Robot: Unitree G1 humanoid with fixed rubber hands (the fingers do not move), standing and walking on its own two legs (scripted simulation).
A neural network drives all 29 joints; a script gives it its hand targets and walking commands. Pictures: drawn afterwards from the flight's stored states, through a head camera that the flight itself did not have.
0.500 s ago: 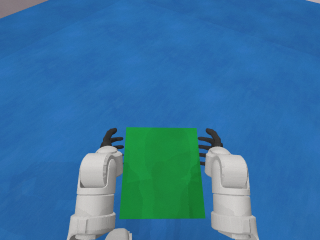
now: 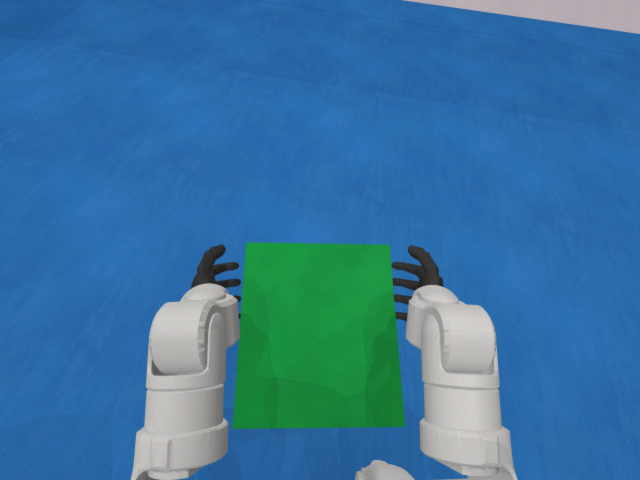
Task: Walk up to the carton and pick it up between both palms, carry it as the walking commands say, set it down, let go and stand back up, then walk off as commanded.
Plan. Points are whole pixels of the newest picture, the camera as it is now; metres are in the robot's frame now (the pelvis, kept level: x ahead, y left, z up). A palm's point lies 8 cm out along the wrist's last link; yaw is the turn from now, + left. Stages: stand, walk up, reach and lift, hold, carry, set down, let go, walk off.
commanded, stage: carry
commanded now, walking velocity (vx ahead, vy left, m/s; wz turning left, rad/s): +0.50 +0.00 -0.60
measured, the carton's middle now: (315, 340) +0.31 +0.01 -0.03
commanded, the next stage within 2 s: none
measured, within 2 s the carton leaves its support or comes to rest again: neither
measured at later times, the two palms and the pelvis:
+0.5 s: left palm (311, 155) +0.62 +0.02 +0.04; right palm (456, 176) +0.59 -0.23 +0.04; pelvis +0.30 -0.07 -0.01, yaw -7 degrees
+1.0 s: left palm (338, 91) +0.78 -0.03 +0.08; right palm (471, 116) +0.72 -0.28 +0.08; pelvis +0.46 -0.08 -0.02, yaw -13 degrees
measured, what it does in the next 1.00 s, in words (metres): walks ahead: right foot, then left foot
